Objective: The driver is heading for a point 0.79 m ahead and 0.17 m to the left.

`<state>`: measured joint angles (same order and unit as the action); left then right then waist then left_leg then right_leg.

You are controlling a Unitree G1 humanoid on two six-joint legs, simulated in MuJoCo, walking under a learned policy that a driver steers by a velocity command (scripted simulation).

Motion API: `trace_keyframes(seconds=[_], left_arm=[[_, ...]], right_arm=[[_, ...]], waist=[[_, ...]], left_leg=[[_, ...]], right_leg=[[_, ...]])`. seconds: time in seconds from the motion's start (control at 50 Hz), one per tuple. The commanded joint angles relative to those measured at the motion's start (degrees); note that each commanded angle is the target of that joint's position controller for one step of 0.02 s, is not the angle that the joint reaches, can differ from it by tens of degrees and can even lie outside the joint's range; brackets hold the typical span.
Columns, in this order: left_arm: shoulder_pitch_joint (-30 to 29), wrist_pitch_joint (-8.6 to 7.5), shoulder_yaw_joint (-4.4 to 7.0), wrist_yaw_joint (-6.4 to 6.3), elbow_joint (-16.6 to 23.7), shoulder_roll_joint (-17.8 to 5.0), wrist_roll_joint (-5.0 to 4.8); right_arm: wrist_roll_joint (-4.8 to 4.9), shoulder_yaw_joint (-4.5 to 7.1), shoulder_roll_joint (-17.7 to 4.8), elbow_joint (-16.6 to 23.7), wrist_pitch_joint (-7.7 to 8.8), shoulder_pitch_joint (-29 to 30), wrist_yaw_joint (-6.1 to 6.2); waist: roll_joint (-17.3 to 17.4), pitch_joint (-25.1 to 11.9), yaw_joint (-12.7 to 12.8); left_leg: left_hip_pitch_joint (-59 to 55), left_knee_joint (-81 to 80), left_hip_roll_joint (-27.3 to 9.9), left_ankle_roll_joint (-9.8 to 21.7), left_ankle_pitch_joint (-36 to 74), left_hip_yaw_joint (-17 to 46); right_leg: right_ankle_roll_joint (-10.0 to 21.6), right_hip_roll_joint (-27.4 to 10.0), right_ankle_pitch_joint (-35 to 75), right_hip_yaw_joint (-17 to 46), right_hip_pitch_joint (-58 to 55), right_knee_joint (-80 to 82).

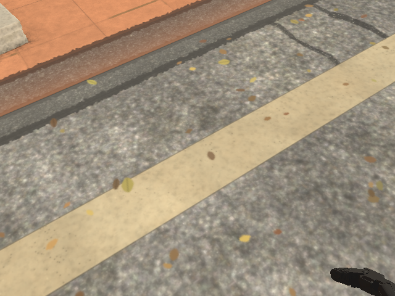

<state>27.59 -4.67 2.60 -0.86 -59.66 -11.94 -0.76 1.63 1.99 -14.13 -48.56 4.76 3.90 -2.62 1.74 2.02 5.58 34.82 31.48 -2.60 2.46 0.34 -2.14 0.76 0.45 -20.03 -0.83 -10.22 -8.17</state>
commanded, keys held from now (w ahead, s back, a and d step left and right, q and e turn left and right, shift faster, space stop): w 0.16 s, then no key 0.32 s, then q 0.52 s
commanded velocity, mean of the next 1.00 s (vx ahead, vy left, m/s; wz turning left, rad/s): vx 0.19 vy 0.00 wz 0.19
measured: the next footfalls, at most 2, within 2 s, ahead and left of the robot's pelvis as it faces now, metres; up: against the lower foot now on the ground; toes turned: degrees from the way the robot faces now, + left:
left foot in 0.06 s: +0.24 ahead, +0.12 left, +0.00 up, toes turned +2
right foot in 0.52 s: +0.41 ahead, -0.10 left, +0.00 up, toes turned +0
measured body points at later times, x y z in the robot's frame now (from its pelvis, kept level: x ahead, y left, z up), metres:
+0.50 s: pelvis +0.25 +0.03 +0.01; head +0.27 +0.03 +0.46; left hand +0.41 +0.28 -0.11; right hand +0.28 -0.23 -0.14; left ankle +0.20 +0.12 -0.73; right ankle +0.38 -0.10 -0.71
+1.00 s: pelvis +0.29 +0.06 +0.01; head +0.31 +0.10 +0.45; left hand +0.37 +0.36 -0.13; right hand +0.43 -0.21 -0.10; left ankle +0.28 +0.14 -0.73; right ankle +0.35 -0.09 -0.67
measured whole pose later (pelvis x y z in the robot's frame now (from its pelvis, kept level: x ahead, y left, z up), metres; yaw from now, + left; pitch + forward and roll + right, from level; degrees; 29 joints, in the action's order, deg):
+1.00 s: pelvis +0.29 +0.06 +0.01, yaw +15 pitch +1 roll -3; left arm 2.8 1.2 5.1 -3.9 -51.4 -16.6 0.2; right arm -0.7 4.5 -16.0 -48.8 -1.0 -14.0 0.7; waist -1.7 2.1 -1.6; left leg 18.2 32.2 0.4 3.1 -15.4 0.3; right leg -1.8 -1.7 -25.3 -0.2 31.3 -57.7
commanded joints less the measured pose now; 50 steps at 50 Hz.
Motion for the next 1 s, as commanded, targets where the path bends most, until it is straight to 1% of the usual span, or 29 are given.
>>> trace_keyframes(seconds=[0.02,0.06,0.08,0.1,0.12,0.14,0.16,0.18,0.2,0.26,0.34,0.44,0.5,0.52,0.54,0.56,0.58,0.6,0.64,0.7,0.74,0.8,0.86,0.88,0.9,0.92,0.94,0.98,1.0], left_arm=[[-1.13,0.1,2.54,-0.38,2.05,-11.38,-0.07],[-2.35,1.1,2.39,-0.42,2.63,-11.06,0.54],[-1.18,1.18,1.41,-0.39,3.95,-8.62,1.61],[6.72,-0.07,-0.87,0.39,3.63,0.51,0.48],[0.84,-1.58,0.53,0.63,3.86,-5.94,-1.16],[-5.22,-2.41,1.49,0.69,6.1,-9.14,-2.41],[-7.89,-2.76,1.51,0.18,6.64,-9.26,-2.01],[-8.88,-2.45,2.07,-0.37,6.57,-9.0,-0.92],[-6.9,-1.65,2.19,-0.61,6.17,-7.92,-0.41],[-5.57,0.14,2.16,-1.08,6.16,-5.53,0.01],[-13.04,0.72,1.54,-0.88,8.93,-4.75,1.08],[-21.08,1.1,1.18,-0.17,10.7,-6.22,0.64],[-21.28,0.79,1.61,0.07,10.87,-7.61,1.37],[-19.06,0.51,2.22,-0.18,10.06,-9.42,1.84],[-16.62,0.39,3.2,-0.76,9.72,-13.83,2.37],[-15.24,1.26,3.82,-1.36,9.47,-15.8,1.85],[-13.27,2.2,3.16,-1.56,9.34,-12.24,1.19],[-12.18,2.5,2.77,-1.66,9.36,-10.94,1.24],[-17.5,2.76,2.97,-2.5,11.09,-12.49,1.48],[-25.52,3.34,2.72,-2.8,12.03,-10.97,1.76],[-26.95,3.67,2.87,-3.01,11.76,-11.0,1.86],[-26.45,3.83,3.23,-3.21,11.14,-12.28,1.15],[-26.41,4.67,3.33,-3.08,10.51,-12.56,-0.29],[-23.94,5.19,3.11,-2.79,9.33,-10.69,-0.47],[-22.42,5.67,2.32,-2.26,10.01,-7.08,1.12],[-29.77,5.31,2.69,-2.65,13.84,-8.15,1.62],[-31.25,5.27,3.23,-2.89,14.46,-9.76,1.04],[-27.23,5.15,4.26,-3.52,12.09,-11.59,1.06],[-26.32,5.05,4.49,-3.72,11.52,-11.81,1.44]], right_arm=[[0.04,2.04,-6.98,4.13,1.05,1.58,-0.26],[0.18,4.4,-10.71,-0.49,0.54,-14.86,0.52],[-0.63,5.4,-14.68,-2.47,0.18,-24.95,1.23],[-1.21,5.29,-16.13,-3.94,0.23,-27.59,0.48],[-0.72,3.83,-10.76,-3.63,0.53,-24.63,0.29],[-0.65,3.18,-8.77,-2.78,0.94,-19.14,0.36],[-1.04,2.79,-7.85,-1.74,1.42,-14.32,0.26],[-1.91,2.46,-6.61,-1.35,1.8,-11.27,0.05],[-2.63,2.11,-5.66,-1.52,2.09,-10.19,-0.05],[-2.72,1.69,-5.34,-3.65,2.35,-11.97,0.24],[-2.66,1.74,-7.53,-4.68,1.16,-13.0,2.16],[-2.0,1.71,-8.86,-6.96,-0.45,-17.17,2.79],[-1.02,1.51,-8.33,-7.61,-1.5,-16.69,2.98],[-0.9,1.2,-7.4,-7.96,-1.72,-18.26,2.98],[-1.97,0.85,-6.44,-7.38,-1.36,-21.07,2.95],[-2.31,0.27,-3.95,-7.69,-1.01,-26.17,2.89],[-1.44,0.11,-4.2,-6.47,-1.48,-22.95,3.39],[-0.35,1.1,-7.45,-4.4,-2.45,-17.36,3.72],[0.13,2.53,-9.01,-3.5,-4.85,-16.13,4.4],[-0.44,2.76,-6.09,-3.09,-7.37,-18.51,4.96],[-0.69,2.74,-5.22,-2.33,-7.73,-18.9,4.69],[-0.84,2.98,-6.21,-0.48,-7.7,-17.3,3.61],[-1.29,3.94,-7.3,-0.89,-7.93,-21.04,2.65],[-1.72,4.6,-8.64,-0.85,-7.99,-21.79,2.64],[-1.95,5.99,-15.05,0.94,-7.99,-21.7,3.69],[-4.01,5.85,-18.35,2.87,-6.73,-21.43,3.26],[-4.54,5.67,-16.86,3.24,-5.19,-19.46,3.1],[-2.01,5.11,-13.57,4.61,-3.94,-13.85,3.74],[-1.24,4.61,-12.06,5.08,-3.95,-12.75,4.03]], waist=[[-8.75,1.94,-5.79],[-9.07,-8.36,-13.92],[-1.3,-16.34,-16.15],[15.29,-25.65,-10.65],[9.42,-19.64,-12.56],[6.53,-10.32,-11.2],[0.4,-6.43,-9.03],[-0.86,-3.42,-7.0],[0.53,-3.58,-4.77],[1.44,-2.95,-2.72],[1.34,-3.5,-3.53],[1.68,-4.41,-6.85],[1.4,-4.14,-5.34],[-0.37,-4.74,-4.38],[-4.06,-8.43,-5.78],[-11.14,-13.13,-7.73],[-13.4,-16.24,-4.41],[-13.78,-15.39,-1.97],[-9.43,-11.66,-3.78],[-10.37,-6.17,-7.54],[-11.48,-6.34,-8.04],[-10.86,-8.67,-7.2],[-8.58,-8.91,-9.24],[-3.24,-6.48,-9.15],[14.4,-3.16,-7.16],[15.63,-2.67,-9.1],[10.04,-2.41,-8.33],[5.5,-2.61,-5.35],[5.63,-3.17,-5.08]], left_leg=[[-7.5,-1.15,2.43,2.68,-2.06,-1.09],[-29.31,-0.37,4.5,5.58,-3.37,-2.32],[-47.4,0.92,-7.43,9.1,-7.37,12.21],[-61.28,-10.24,-19.84,18.08,-26.15,42.53],[-56.13,-16.63,-17.66,15.05,-31.79,45.35],[-47.26,-17.56,-16.41,12.65,-27.82,36.25],[-37.81,-18.82,-14.68,11.63,-19.75,29.29],[-29.92,-19.54,-12.81,11.04,-8.23,23.11],[-25.44,-20.11,-11.18,10.69,0.93,18.28],[-19.84,-20.32,-9.56,11.83,22.11,9.47],[-19.97,-19.62,-6.71,10.41,28.12,2.81],[-25.63,-17.55,-7.6,9.28,21.45,3.48],[-27.89,-11.34,-7.73,7.55,17.03,5.93],[-27.26,-7.87,-5.34,5.31,13.77,6.38],[-23.09,-2.88,-1.91,2.88,6.05,5.57],[-12.0,4.29,2.37,-0.04,-12.63,3.27],[-8.11,12.45,4.85,-2.16,-29.7,1.43],[-3.65,22.77,5.21,-3.15,-40.66,2.18],[-1.09,35.5,2.05,-4.11,-37.55,4.3],[-8.05,30.2,0.37,-5.06,-29.16,1.89],[-12.69,24.11,0.11,-4.74,-26.18,0.4],[-16.16,15.29,-0.22,-3.47,-21.56,-0.54],[-23.91,2.58,2.27,-0.17,-14.43,-3.3],[-26.57,-4.04,1.23,2.43,-11.36,1.2],[-29.6,-12.82,-13.21,8.8,-1.15,23.01],[-23.32,-17.39,-19.5,17.58,-0.2,34.78],[-22.64,-18.02,-17.07,16.54,-5.49,31.35],[-23.87,-15.98,-11.67,9.66,-9.02,23.57],[-23.88,-15.23,-10.55,8.66,-5.9,21.67]], right_leg=[[7.03,-15.34,44.05,3.83,4.18,-5.21],[4.44,-11.9,55.85,0.89,9.36,-25.03],[2.93,-8.3,35.5,-0.44,23.83,-44.07],[0.1,3.01,-10.42,4.09,42.31,-63.2],[1.59,0.64,-11.7,10.04,48.23,-69.79],[2.64,-2.23,-6.61,7.83,51.87,-70.51],[2.95,-5.42,-0.78,6.69,48.96,-67.73],[2.53,-7.15,2.13,5.93,45.57,-64.84],[2.24,-8.43,3.07,6.29,40.91,-63.28],[0.29,-8.17,2.56,4.52,37.4,-57.05],[-1.55,-7.5,14.46,2.7,37.32,-39.72],[-1.36,-4.72,20.96,2.27,33.85,-26.57],[0.53,-3.36,19.39,1.95,30.1,-19.14],[1.56,-3.84,28.5,2.69,24.73,-13.77],[3.7,-9.36,48.65,6.93,15.22,-17.28],[10.35,-16.7,57.63,12.79,2.52,-21.38],[14.84,-21.48,53.18,17.89,1.66,-19.22],[16.14,-22.98,45.8,21.01,3.12,-15.4],[14.83,-22.42,30.76,17.55,12.0,-11.07],[11.39,-17.33,14.63,7.61,26.66,-5.98],[11.05,-16.09,15.94,2.85,29.51,-6.09],[10.95,-18.32,18.43,1.83,26.23,-7.59],[6.64,-17.24,10.57,-1.39,27.44,-13.83],[2.66,-14.14,2.64,-4.71,31.98,-21.4],[-3.75,-6.09,-11.7,-11.07,45.51,-40.04],[-4.05,0.07,-19.32,-1.03,50.52,-50.66],[-2.96,-1.02,-15.08,3.04,51.15,-55.49],[-2.05,-2.66,-5.01,4.68,51.09,-55.47],[-2.47,-2.61,-2.45,4.68,50.14,-55.45]])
